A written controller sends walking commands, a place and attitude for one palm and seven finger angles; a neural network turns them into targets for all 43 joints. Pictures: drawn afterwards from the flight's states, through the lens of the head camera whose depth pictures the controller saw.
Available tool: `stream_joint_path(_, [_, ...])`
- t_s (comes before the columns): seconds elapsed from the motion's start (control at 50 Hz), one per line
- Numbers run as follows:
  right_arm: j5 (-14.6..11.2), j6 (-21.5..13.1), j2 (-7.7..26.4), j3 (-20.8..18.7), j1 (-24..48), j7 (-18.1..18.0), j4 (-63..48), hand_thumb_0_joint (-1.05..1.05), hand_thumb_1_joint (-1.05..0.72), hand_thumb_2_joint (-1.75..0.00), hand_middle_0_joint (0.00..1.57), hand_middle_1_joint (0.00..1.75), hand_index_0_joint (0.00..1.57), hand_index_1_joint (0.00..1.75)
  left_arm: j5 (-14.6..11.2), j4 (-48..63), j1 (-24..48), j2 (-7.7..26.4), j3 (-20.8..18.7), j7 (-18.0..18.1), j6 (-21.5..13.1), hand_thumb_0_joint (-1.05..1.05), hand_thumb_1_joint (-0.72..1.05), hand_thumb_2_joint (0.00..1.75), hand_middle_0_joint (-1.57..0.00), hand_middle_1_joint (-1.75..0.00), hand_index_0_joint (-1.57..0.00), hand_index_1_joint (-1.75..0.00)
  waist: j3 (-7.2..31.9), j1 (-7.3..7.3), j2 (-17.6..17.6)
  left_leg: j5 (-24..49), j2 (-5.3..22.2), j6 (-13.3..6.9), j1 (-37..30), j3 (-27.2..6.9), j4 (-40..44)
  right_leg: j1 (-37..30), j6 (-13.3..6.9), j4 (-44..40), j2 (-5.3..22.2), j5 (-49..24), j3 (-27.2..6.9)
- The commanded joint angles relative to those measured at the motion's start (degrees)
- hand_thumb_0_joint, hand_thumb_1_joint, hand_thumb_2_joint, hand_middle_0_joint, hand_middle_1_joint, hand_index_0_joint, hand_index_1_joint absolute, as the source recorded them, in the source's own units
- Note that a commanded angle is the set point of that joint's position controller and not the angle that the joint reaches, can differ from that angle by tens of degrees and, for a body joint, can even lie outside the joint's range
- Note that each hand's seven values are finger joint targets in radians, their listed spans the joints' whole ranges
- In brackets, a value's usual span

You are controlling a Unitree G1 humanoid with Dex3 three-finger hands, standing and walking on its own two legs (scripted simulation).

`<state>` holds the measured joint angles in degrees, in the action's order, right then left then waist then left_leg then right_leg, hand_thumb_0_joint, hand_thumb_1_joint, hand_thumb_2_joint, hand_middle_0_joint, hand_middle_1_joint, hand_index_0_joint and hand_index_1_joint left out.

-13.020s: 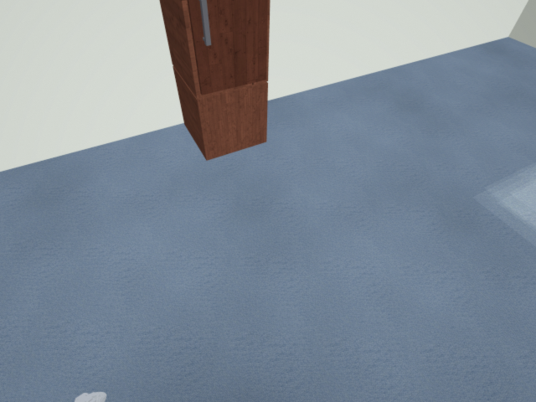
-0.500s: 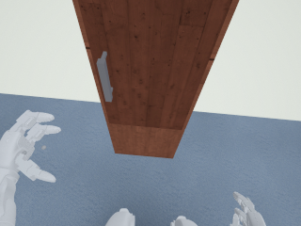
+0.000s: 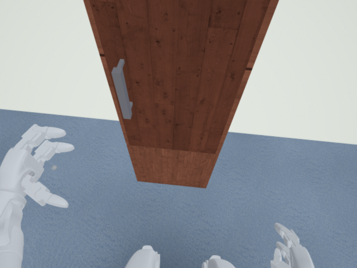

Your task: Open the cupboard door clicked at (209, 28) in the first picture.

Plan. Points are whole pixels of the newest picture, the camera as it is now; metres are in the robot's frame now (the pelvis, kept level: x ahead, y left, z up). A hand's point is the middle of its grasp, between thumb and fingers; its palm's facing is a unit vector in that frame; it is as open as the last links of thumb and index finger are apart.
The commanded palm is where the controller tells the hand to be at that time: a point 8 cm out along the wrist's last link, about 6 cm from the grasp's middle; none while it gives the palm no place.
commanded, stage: move the hooked fingers beside the handle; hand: left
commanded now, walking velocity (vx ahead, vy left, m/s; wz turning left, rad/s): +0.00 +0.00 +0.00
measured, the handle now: (124, 91) +0.54 +0.18 +0.05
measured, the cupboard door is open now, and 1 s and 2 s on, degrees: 0 0 0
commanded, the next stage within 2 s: none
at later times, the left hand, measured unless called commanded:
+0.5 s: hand (71, 140) +0.37 +0.27 +0.06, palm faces -0.04 -1.00 -0.02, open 14.0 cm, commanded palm +0.35 +0.31 +0.06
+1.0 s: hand (86, 121) +0.42 +0.25 +0.05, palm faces -0.05 -1.00 -0.02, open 14.0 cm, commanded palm +0.41 +0.30 +0.05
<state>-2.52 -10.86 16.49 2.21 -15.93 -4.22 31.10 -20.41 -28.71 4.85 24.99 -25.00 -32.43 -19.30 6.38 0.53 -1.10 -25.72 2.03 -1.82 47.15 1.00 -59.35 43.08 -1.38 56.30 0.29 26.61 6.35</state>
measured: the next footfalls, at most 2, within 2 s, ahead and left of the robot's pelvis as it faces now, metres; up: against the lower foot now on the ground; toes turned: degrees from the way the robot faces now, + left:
none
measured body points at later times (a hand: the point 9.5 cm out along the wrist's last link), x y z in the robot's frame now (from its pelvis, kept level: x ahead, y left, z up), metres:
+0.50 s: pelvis +0.01 +0.00 +0.00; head +0.09 +0.02 +0.44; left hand +0.36 +0.32 +0.06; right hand +0.11 -0.26 -0.09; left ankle +0.03 +0.10 -0.67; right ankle +0.01 -0.11 -0.67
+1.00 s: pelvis +0.00 +0.01 -0.01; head +0.10 +0.04 +0.43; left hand +0.42 +0.30 +0.06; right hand +0.08 -0.26 -0.11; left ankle +0.03 +0.10 -0.67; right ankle +0.01 -0.11 -0.67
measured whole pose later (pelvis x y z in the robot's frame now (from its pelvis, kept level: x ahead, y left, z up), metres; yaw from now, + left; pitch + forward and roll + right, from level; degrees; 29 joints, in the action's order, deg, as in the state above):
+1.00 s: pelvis +0.00 +0.01 -0.01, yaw -2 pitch +18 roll -3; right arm -1.9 -1.8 16.0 1.9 -18.8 -2.6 33.9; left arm -12.4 -52.4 31.5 27.8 -23.6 -26.2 -22.7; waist 6.8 4.4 -0.4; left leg -26.4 2.2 -2.9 53.0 2.6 -61.1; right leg 49.4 -0.3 57.7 0.2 26.4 4.6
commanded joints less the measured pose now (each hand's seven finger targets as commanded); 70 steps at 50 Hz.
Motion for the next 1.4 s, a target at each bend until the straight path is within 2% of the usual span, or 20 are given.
stream_joint_path(0.0, [-0.02, -2.12, 8.96, -3.69, -1.02, -0.76, -6.18, 0.0, -0.9, -0.9, 0.2, 0.3, 0.2, 0.3, -1.42, 8.67, 16.34, 17.57, -5.41, -0.24, -3.05, 0.0, -0.5, 0.3, -0.3, -1.2, -0.3, -1.2, 15.3, 1.45, -3.65, 11.7, -1.32, -0.02, -10.86, -2.68, 8.03, -5.38, -0.08, -7.93, -1.89, -9.9, -5.2])
stream_joint_path(0.16, [-0.06, -0.7, 9.28, -3.74, -2.0, -0.74, -5.84, 0.0, -0.9, -0.9, 0.2, 0.3, 0.2, 0.3, -0.3, 3.48, 23.23, 19.85, -5.81, -0.23, -2.92, 0.0, -0.5, 0.3, -0.3, -1.2, -0.3, -1.2, 16.98, 1.4, -4.49, 12.36, -1.25, -0.12, -9.82, -2.44, 7.19, -5.16, -0.34, -6.97, -2.02, -10.45, -5.65])
stream_joint_path(0.22, [-0.1, -0.06, 9.09, -3.88, -2.71, -0.35, -5.66, 0.0, -0.9, -0.9, 0.2, 0.3, 0.2, 0.3, 0.21, 2.27, 24.49, 18.46, -4.56, -0.03, -3.17, 0.0, -0.5, 0.3, -0.3, -1.2, -0.3, -1.2, 18.49, 1.69, -4.49, 14.26, -1.15, -0.06, -10.86, -2.47, 7.38, -5.1, -0.04, -6.53, -1.91, -12.87, -5.2])
stream_joint_path(0.36, [0.08, 1.49, 9.33, -4.28, -3.85, 0.1, -5.6, 0.0, -0.9, -0.9, 0.2, 0.3, 0.2, 0.3, 0.7, 0.77, 25.1, 20.63, -6.66, 1.33, -3.48, 0.0, -0.5, 0.3, -0.3, -1.2, -0.3, -1.2, 19.64, 1.3, -4.12, 16.34, -1.06, -0.15, -10.83, -2.23, 7.38, -6.21, -0.2, -6.23, -2.19, -14.87, -5.22])
stream_joint_path(0.44, [0.07, 2.41, 9.17, -4.37, -4.48, 0.3, -4.97, 0.0, -0.9, -0.9, 0.2, 0.3, 0.2, 0.3, 1.49, 0.01, 27.91, 18.35, -4.37, 1.84, -4.18, 0.0, -0.5, 0.3, -0.3, -1.2, -0.3, -1.2, 19.09, 2.48, -4.62, 16.56, -0.84, -0.01, -12.1, -2.52, 7.82, -3.93, 0.05, -6.33, -2.24, -14.57, -4.59])
stream_joint_path(0.5, [0.22, 3.01, 9.53, -4.44, -5.18, 0.14, -3.97, 0.0, -0.9, -0.9, 0.2, 0.3, 0.2, 0.3, 2.26, -2.8, 31.62, 19.06, -4.43, 2.21, -4.52, 0.0, -0.5, 0.3, -0.3, -1.2, -0.3, -1.2, 18.47, 3.14, -4.29, 15.97, -0.62, 0.11, -12.15, -3.03, 7.62, -2.08, -0.06, -5.99, -2.35, -13.53, -4.35])
stream_joint_path(0.58, [0.4, 3.57, 9.38, -4.66, -5.83, 0.37, -3.59, 0.0, -0.9, -0.9, 0.2, 0.3, 0.2, 0.3, 2.93, -1.64, 34.05, 17.76, -2.88, 2.83, -5.35, 0.0, -0.5, 0.3, -0.3, -1.2, -0.3, -1.2, 22.42, 2.86, -7.53, 19.89, -0.26, 0.58, -17.35, -3.84, 7.57, -0.48, -0.31, -5.58, -2.37, -14.36, -3.95])
stream_joint_path(0.62, [0.41, 4.18, 9.6, -4.7, -6.12, 0.34, -3.15, 0.0, -0.9, -0.9, 0.2, 0.3, 0.2, 0.3, 3.46, -4.41, 34.41, 18.66, -3.51, 3.36, -5.07, 0.0, -0.5, 0.3, -0.3, -1.2, -0.3, -1.2, 20.95, 3.16, -5.03, 19.22, -0.12, 0.6, -15.92, -4.0, 7.62, -0.16, -0.2, -5.66, -2.36, -13.96, -3.68])
stream_joint_path(0.64, [0.37, 4.35, 9.45, -4.51, -5.93, 0.39, -3.12, 0.0, -0.9, -0.9, 0.2, 0.3, 0.2, 0.3, 3.68, -4.84, 36.33, 17.29, -1.94, 3.48, -5.03, 0.0, -0.5, 0.3, -0.3, -1.2, -0.3, -1.2, 20.25, 3.57, -5.98, 18.57, -0.21, 0.6, -15.6, -4.06, 7.64, 0.54, -0.21, -5.59, -2.28, -13.46, -3.7])
stream_joint_path(0.68, [0.49, 4.79, 9.54, -4.63, -6.33, 0.55, -3.2, 0.0, -0.9, -0.9, 0.2, 0.3, 0.2, 0.3, 4.06, -4.99, 36.32, 18.23, -2.92, 4.07, -5.24, 0.0, -0.5, 0.3, -0.3, -1.2, -0.3, -1.2, 22.07, 2.79, -6.78, 20.85, -0.14, 0.82, -16.91, -4.13, 7.53, -0.01, -0.39, -5.24, -2.32, -14.55, -3.65])
stream_joint_path(0.76, [0.66, 5.94, 9.61, -4.43, -6.72, 0.73, -2.92, 0.0, -0.9, -0.9, 0.2, 0.3, 0.2, 0.3, 4.72, -8.11, 38.22, 19.33, -3.63, 5.32, -5.21, 0.0, -0.5, 0.3, -0.3, -1.2, -0.3, -1.2, 20.18, 3.42, -4.31, 19.76, -0.19, 0.52, -14.29, -3.86, 7.06, -0.18, -0.36, -5.18, -2.48, -14.74, -3.66])
stream_joint_path(0.88, [0.83, 7.12, 9.65, -4.47, -7.41, 1.1, -2.37, 0.0, -0.9, -0.9, 0.2, 0.3, 0.2, 0.3, 6.11, -9.98, 44.12, 16.73, -0.46, 6.17, -6.76, 0.0, -0.5, 0.3, -0.3, -1.2, -0.3, -1.2, 21.7, 4.2, -6.58, 19.3, 0.37, 1.18, -17.97, -5.33, 7.24, 4.17, -0.48, -4.8, -2.57, -11.75, -3.04])
stream_joint_path(0.94, [0.81, 7.84, 10.02, -4.49, -7.81, 0.92, -1.32, 0.0, -0.9, -0.9, 0.2, 0.3, 0.2, 0.3, 6.8, -13.73, 47.82, 18.65, -1.43, 6.88, -6.9, 0.0, -0.5, 0.3, -0.3, -1.2, -0.3, -1.2, 20.52, 4.99, -4.59, 15.77, 0.26, 0.76, -15.13, -5.08, 6.86, 4.28, -0.35, -4.91, -2.43, -10.55, -3.36])
stream_joint_path(1.1, [1.32, 9.48, 9.86, -4.26, -9.2, 1.2, -0.6, 0.0, -0.9, -0.9, 0.2, 0.3, 0.2, 0.3, 8.09, -15.97, 52.85, 21.58, -2.87, 7.08, -8.49, 0.0, -0.5, 0.3, -0.3, -1.2, -0.3, -1.2, 26.12, 4.77, -7.48, 20.48, 0.12, 0.66, -16.27, -4.68, 4.62, 3.21, -0.3, -3.46, -2.62, -14.35, -4.02])
stream_joint_path(1.16, [1.17, 10.28, 9.95, -3.99, -9.8, 1.17, -0.22, 0.0, -0.9, -0.9, 0.2, 0.3, 0.2, 0.3, 8.22, -20.57, 53.9, 21.37, -2.23, 6.79, -7.77, 0.0, -0.5, 0.3, -0.3, -1.2, -0.3, -1.2, 22.27, 5.92, -4.64, 18.23, 0.1, 0.21, -12.4, -4.51, 4.43, 3.73, -0.25, -3.65, -2.91, -13.5, -4.01])
stream_joint_path(1.18, [1.14, 10.45, 10.05, -3.9, -9.76, 1.15, 0.08, 0.0, -0.9, -0.9, 0.2, 0.3, 0.2, 0.3, 8.61, -20.86, 56.3, 21.04, -1.17, 6.62, -7.62, 0.0, -0.5, 0.3, -0.3, -1.2, -0.3, -1.2, 22.39, 6.73, -5.54, 17.07, 0.14, 0.12, -12.08, -4.26, 4.16, 4.49, 0.0, -3.66, -2.81, -13.11, -4.24])
stream_joint_path(1.22, [1.24, 10.79, 10.46, -3.93, -10.31, 1.11, 0.16, 0.0, -0.9, -0.9, 0.2, 0.3, 0.2, 0.3, 9.14, -22.4, 56.93, 23.87, -2.99, 6.87, -7.35, 0.0, -0.5, 0.3, -0.3, -1.2, -0.3, -1.2, 22.92, 6.39, -5.78, 15.65, 0.04, 0.08, -11.08, -4.36, 3.99, 4.49, -0.08, -3.56, -2.77, -11.91, -4.34])
stream_joint_path(1.32, [1.55, 11.35, 10.5, -3.84, -11.35, 1.13, 0.96, 0.0, -0.9, -0.9, 0.2, 0.3, 0.2, 0.3, 10.04, -23.1, 61.93, 24.42, -2.29, 7.17, -7.89, 0.0, -0.5, 0.3, -0.3, -1.2, -0.3, -1.2, 24.43, 7.49, -8.41, 17.08, 0.41, 0.28, -12.7, -4.92, 2.84, 7.44, -0.09, -2.83, -2.88, -11.94, -4.3])
stream_joint_path(1.34, [1.51, 11.38, 10.63, -3.7, -11.52, 1.16, 1.12, 0.0, -0.9, -0.9, 0.2, 0.3, 0.2, 0.3, 10.03, -24.01, 63.37, 23.8, -1.5, 7.34, -7.65, 0.0, -0.5, 0.3, -0.3, -1.2, -0.3, -1.2, 23.61, 8.31, -7.61, 15.44, 0.4, 0.17, -12.01, -5.09, 2.77, 8.44, 0.01, -2.95, -2.91, -10.68, -4.23])
stream_joint_path(1.38, [1.68, 11.55, 10.91, -3.65, -12.3, 1.05, 1.25, 0.0, -0.9, -0.9, 0.2, 0.3, 0.2, 0.3, 10.26, -25.1, 64.04, 25.65, -2.93, 7.61, -7.63, 0.0, -0.5, 0.3, -0.3, -1.2, -0.3, -1.2, 25.18, 8.06, -7.02, 16.73, 0.35, -0.01, -11.63, -5.09, 2.31, 7.25, -0.01, -2.63, -3.0, -11.78, -4.4])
